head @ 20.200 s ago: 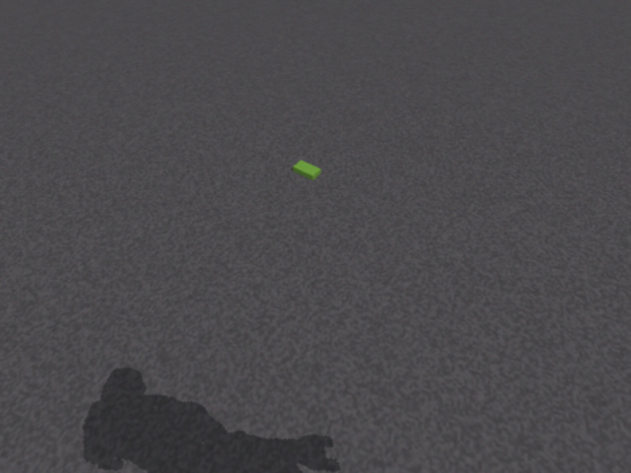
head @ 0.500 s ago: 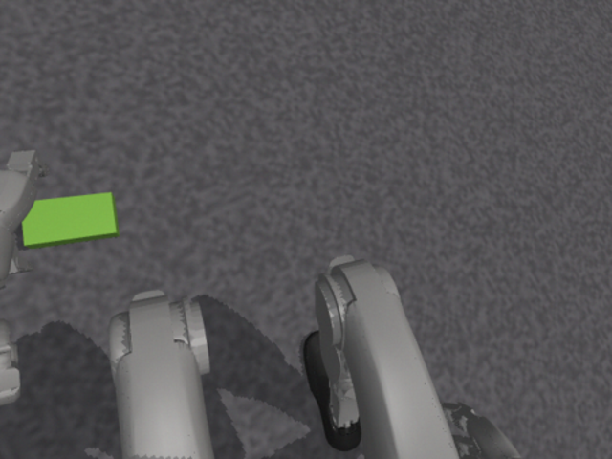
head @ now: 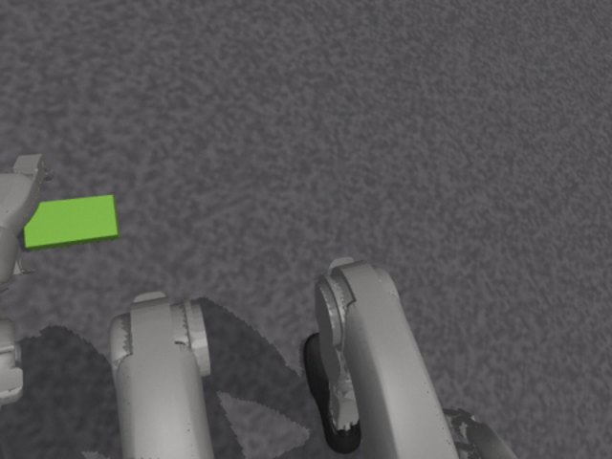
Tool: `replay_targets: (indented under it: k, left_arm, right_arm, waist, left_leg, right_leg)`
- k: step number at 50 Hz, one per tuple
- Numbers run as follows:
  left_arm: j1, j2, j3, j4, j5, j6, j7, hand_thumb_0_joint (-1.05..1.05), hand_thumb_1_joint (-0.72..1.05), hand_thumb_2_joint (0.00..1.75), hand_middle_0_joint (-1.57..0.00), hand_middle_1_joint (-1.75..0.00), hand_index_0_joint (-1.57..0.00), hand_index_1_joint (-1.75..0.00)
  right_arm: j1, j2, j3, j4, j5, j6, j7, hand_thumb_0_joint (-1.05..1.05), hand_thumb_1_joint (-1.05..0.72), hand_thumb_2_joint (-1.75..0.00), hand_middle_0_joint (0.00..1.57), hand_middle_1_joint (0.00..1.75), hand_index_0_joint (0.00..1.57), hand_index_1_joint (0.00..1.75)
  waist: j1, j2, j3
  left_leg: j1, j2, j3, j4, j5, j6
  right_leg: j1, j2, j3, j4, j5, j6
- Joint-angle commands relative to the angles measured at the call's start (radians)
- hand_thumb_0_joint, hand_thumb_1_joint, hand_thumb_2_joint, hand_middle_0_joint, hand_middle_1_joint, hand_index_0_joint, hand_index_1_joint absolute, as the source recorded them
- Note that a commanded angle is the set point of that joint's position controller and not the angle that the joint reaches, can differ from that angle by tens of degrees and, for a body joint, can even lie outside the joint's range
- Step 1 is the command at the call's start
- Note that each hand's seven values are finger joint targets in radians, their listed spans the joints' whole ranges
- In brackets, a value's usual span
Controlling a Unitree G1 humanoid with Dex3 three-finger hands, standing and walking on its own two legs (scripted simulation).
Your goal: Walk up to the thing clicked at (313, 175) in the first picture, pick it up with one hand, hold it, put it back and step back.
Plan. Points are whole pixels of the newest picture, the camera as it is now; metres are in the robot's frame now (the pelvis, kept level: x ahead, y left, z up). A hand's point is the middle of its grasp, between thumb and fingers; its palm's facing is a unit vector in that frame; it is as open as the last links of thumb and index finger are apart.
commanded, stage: approach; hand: left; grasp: from above
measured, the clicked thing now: (73, 222) +0.47 +0.29 -0.30
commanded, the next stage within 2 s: close in in 0.54 s
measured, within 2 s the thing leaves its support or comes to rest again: neither
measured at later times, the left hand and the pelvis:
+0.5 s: hand (63, 205) +0.46 +0.27 -0.19, palm faces -0.45 -0.08 -0.89, open 13.2 cm; pelvis +0.00 +0.00 +0.00, yaw -1 degrees
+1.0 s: hand (60, 219) +0.45 +0.28 -0.21, palm faces -0.46 -0.10 -0.88, open 13.1 cm; pelvis +0.00 +0.00 -0.01, yaw -2 degrees
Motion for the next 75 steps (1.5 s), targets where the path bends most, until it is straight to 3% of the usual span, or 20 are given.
replay_targets:
  k: [1, 6, 12, 15, 18, 23, 29, 31, 33, 37, 42, 46, 49, 51, 53, 54, 57, 62, 66, 75]
  left_arm:
    - [-0.374, 0.181, -0.017, -0.164, -0.022, 0.008, 0.034, 0.00, -0.44, 0.93, -0.18, -0.94, -0.18, -0.94]
    - [-0.428, 0.114, -0.066, -0.076, -0.018, 0.034, 0.044, 0.00, -0.44, 0.94, -0.18, -0.94, -0.18, -0.94]
    - [-0.430, 0.182, -0.023, -0.005, -0.003, 0.092, 0.076, 0.00, -0.42, 0.93, -0.19, -0.93, -0.19, -0.93]
    - [-0.403, 0.192, -0.015, 0.038, -0.002, 0.119, 0.074, 0.00, -0.40, 0.92, -0.21, -0.92, -0.20, -0.92]
    - [-0.340, 0.250, 0.033, 0.007, -0.030, 0.135, 0.068, 0.00, -0.39, 0.92, -0.22, -0.90, -0.22, -0.90]
    - [-0.327, 0.283, 0.051, -0.104, -0.064, 0.125, 0.037, 0.00, -0.38, 0.90, -0.24, -0.87, -0.24, -0.88]
    - [-0.357, 0.244, 0.031, -0.194, -0.081, 0.065, -0.015, 0.00, -0.36, 0.91, -0.27, -0.87, -0.26, -0.88]
    - [-0.376, 0.174, -0.019, -0.196, -0.088, 0.044, -0.029, 0.00, -0.35, 0.93, -0.27, -0.89, -0.26, -0.90]
    - [-0.390, 0.162, -0.038, -0.172, -0.086, 0.027, -0.029, 0.00, -0.37, 0.91, -0.24, -0.90, -0.24, -0.90]
    - [-0.354, 0.152, -0.049, -0.029, -0.052, 0.006, -0.004, 0.00, -0.40, 0.91, -0.20, -0.91, -0.21, -0.91]
    - [-0.380, 0.228, -0.015, 0.007, 0.008, -0.012, 0.063, 0.00, -0.35, 0.95, -0.22, -0.95, -0.23, -0.94]
    - [-0.413, 0.245, 0.009, 0.057, 0.039, 0.003, 0.126, 0.00, -0.44, 0.95, -0.15, -0.93, -0.14, -0.93]
    - [-0.421, 0.240, -0.008, 0.124, 0.046, 0.019, 0.166, 0.00, -0.46, 0.95, -0.13, -0.94, -0.13, -0.94]
    - [-0.423, 0.307, 0.028, 0.131, 0.058, 0.031, 0.189, 0.00, -0.45, 0.96, -0.15, -0.93, -0.14, -0.94]
    - [-0.422, 0.326, 0.045, 0.129, 0.058, 0.042, 0.202, 0.00, -0.47, 0.98, -0.14, -0.94, -0.13, -0.95]
    - [-0.414, 0.255, -0.005, 0.147, 0.049, 0.051, 0.197, 0.00, -0.47, 0.96, -0.14, -0.93, -0.13, -0.94]
    - [-0.410, 0.331, 0.048, 0.132, 0.026, 0.058, 0.202, 0.00, -0.49, 0.97, -0.12, -0.94, -0.11, -0.95]
    - [-0.368, 0.341, 0.049, 0.135, -0.002, 0.063, 0.194, 0.00, -0.51, 0.98, -0.11, -0.94, -0.10, -0.95]
    - [-0.345, 0.383, 0.070, 0.113, -0.003, 0.051, 0.183, 0.00, -0.52, 1.00, -0.11, -0.93, -0.09, -0.95]
    - [-0.319, 0.382, 0.051, 0.146, 0.011, 0.017, 0.208, 0.00, -0.51, 0.99, -0.13, -0.90, -0.11, -0.92]
  right_arm:
    - [0.185, -0.271, -0.086, -0.005, 0.011, -0.016, -0.013, 0.00, -0.90, -0.90, 0.20, 0.30, 0.20, 0.30]
    - [0.212, -0.274, -0.075, 0.000, 0.007, -0.031, -0.014, 0.00, -0.90, -0.90, 0.20, 0.30, 0.20, 0.30]
    - [0.214, -0.283, -0.053, -0.015, 0.004, -0.035, -0.010, 0.00, -0.90, -0.89, 0.20, 0.30, 0.20, 0.30]
    - [0.214, -0.283, -0.037, -0.028, -0.002, -0.039, -0.001, 0.00, -0.90, -0.90, 0.20, 0.30, 0.20, 0.30]
    - [0.198, -0.287, -0.033, -0.042, 0.003, -0.043, 0.004, 0.00, -0.90, -0.90, 0.20, 0.30, 0.20, 0.30]
    - [0.194, -0.281, -0.039, -0.047, 0.012, -0.037, 0.012, 0.00, -0.90, -0.90, 0.20, 0.30, 0.20, 0.30]
    - [0.229, -0.283, -0.063, -0.036, 0.010, -0.033, 0.008, 0.00, -0.91, -0.90, 0.20, 0.30, 0.20, 0.30]
    - [0.240, -0.273, -0.071, -0.017, 0.014, -0.029, 0.007, 0.00, -0.91, -0.90, 0.20, 0.30, 0.20, 0.30]
    - [0.248, -0.279, -0.069, -0.011, 0.015, -0.029, 0.002, 0.00, -0.91, -0.90, 0.20, 0.30, 0.20, 0.30]
    - [0.241, -0.291, -0.055, -0.011, 0.008, -0.028, -0.004, 0.00, -0.90, -0.90, 0.20, 0.30, 0.20, 0.30]
    - [0.210, -0.292, -0.025, -0.022, -0.012, -0.032, -0.002, 0.00, -0.90, -0.90, 0.20, 0.30, 0.20, 0.30]
    - [0.190, -0.300, -0.016, -0.026, -0.034, -0.047, 0.011, 0.00, -0.89, -0.90, 0.20, 0.30, 0.20, 0.30]
    - [0.169, -0.310, -0.001, -0.029, -0.051, -0.064, 0.019, 0.00, -0.90, -0.90, 0.20, 0.30, 0.20, 0.30]
    - [0.160, -0.324, 0.006, -0.035, -0.060, -0.074, 0.020, 0.00, -0.90, -0.90, 0.20, 0.30, 0.20, 0.30]
    - [0.167, -0.335, 0.007, -0.031, -0.070, -0.084, 0.028, 0.00, -0.90, -0.90, 0.20, 0.30, 0.20, 0.30]
    - [0.159, -0.324, 0.017, -0.036, -0.072, -0.095, 0.036, 0.00, -0.90, -0.90, 0.20, 0.30, 0.20, 0.30]
    - [0.163, -0.349, 0.020, -0.033, -0.078, -0.116, 0.048, 0.00, -0.90, -0.90, 0.20, 0.30, 0.20, 0.30]
    - [0.162, -0.352, 0.035, -0.026, -0.092, -0.130, 0.065, 0.00, -0.90, -0.90, 0.20, 0.30, 0.20, 0.30]
    - [0.170, -0.360, 0.053, -0.032, -0.097, -0.134, 0.076, 0.00, -0.90, -0.90, 0.20, 0.30, 0.20, 0.30]
    - [0.155, -0.368, 0.075, -0.037, -0.112, -0.136, 0.092, 0.00, -0.90, -0.90, 0.20, 0.30, 0.20, 0.30]
  waist:
    - [-0.033, 0.383, -0.629]
    - [-0.080, 0.350, -0.567]
    - [-0.058, 0.379, -0.612]
    - [-0.070, 0.353, -0.600]
    - [-0.020, 0.370, -0.651]
    - [-0.011, 0.354, -0.681]
    - [-0.042, 0.344, -0.673]
    - [-0.060, 0.323, -0.642]
    - [-0.069, 0.310, -0.611]
    - [-0.077, 0.286, -0.538]
    - [-0.062, 0.352, -0.559]
    - [-0.093, 0.372, -0.552]
    - [-0.113, 0.362, -0.491]
    - [-0.111, 0.384, -0.494]
    - [-0.118, 0.385, -0.507]
    - [-0.129, 0.404, -0.497]
    - [-0.133, 0.417, -0.506]
    - [-0.137, 0.422, -0.525]
    - [-0.138, 0.425, -0.513]
    - [-0.150, 0.444, -0.475]
  left_leg:
    - [0.534, 0.010, 0.120, -0.288, 0.151, 0.047]
    - [0.510, 0.013, 0.114, -0.287, 0.119, 0.048]
    - [0.520, 0.009, 0.120, -0.292, 0.193, 0.045]
    - [0.489, 0.007, 0.126, -0.274, 0.200, 0.054]
    - [0.493, 0.006, 0.135, -0.276, 0.225, 0.057]
    - [0.458, 0.009, 0.144, -0.257, 0.223, 0.064]
    - [0.456, 0.013, 0.127, -0.247, 0.172, 0.056]
    - [0.453, 0.016, 0.121, -0.249, 0.141, 0.055]
    - [0.449, 0.015, 0.116, -0.249, 0.130, 0.055]
    - [0.456, 0.012, 0.103, -0.255, 0.147, 0.048]
    - [0.486, 0.012, 0.107, -0.255, 0.176, 0.046]
    - [0.508, 0.018, 0.101, -0.240, 0.199, 0.044]
    - [0.459, 0.019, 0.098, -0.240, 0.133, 0.048]
    - [0.458, 0.021, 0.099, -0.227, 0.121, 0.048]
    - [0.463, 0.025, 0.097, -0.218, 0.139, 0.049]
    - [0.478, 0.024, 0.098, -0.214, 0.147, 0.045]
    - [0.486, 0.030, 0.081, -0.209, 0.167, 0.043]
    - [0.483, 0.037, 0.075, -0.183, 0.201, 0.040]
    - [0.484, 0.039, 0.065, -0.176, 0.230, 0.038]
    - [0.487, 0.048, 0.048, -0.175, 0.232, 0.032]
  right_leg:
    - [0.244, 0.011, -0.129, -0.216, 0.184, -0.097]
    - [0.222, 0.010, -0.136, -0.224, 0.163, -0.095]
    - [0.262, 0.010, -0.137, -0.209, 0.226, -0.098]
    - [0.298, 0.014, -0.131, -0.213, 0.243, -0.094]
    - [0.347, 0.014, -0.121, -0.207, 0.261, -0.094]
    - [0.403, 0.017, -0.107, -0.215, 0.270, -0.088]
    - [0.383, 0.017, -0.112, -0.233, 0.201, -0.096]
    - [0.354, 0.019, -0.114, -0.240, 0.176, -0.094]
    - [0.333, 0.018, -0.122, -0.246, 0.170, -0.091]
    - [0.282, 0.018, -0.148, -0.228, 0.178, -0.095]
    - [0.304, 0.021, -0.149, -0.202, 0.211, -0.094]
    - [0.279, 0.027, -0.158, -0.179, 0.242, -0.092]
    - [0.250, 0.030, -0.167, -0.186, 0.190, -0.090]
    - [0.255, 0.029, -0.165, -0.174, 0.179, -0.090]
    - [0.274, 0.030, -0.168, -0.170, 0.199, -0.086]
    - [0.265, 0.029, -0.170, -0.158, 0.207, -0.087]
    - [0.285, 0.032, -0.184, -0.146, 0.226, -0.085]
    - [0.340, 0.039, -0.188, -0.142, 0.267, -0.084]
    - [0.359, 0.043, -0.198, -0.138, 0.286, -0.085]
    - [0.366, 0.050, -0.213, -0.131, 0.294, -0.083]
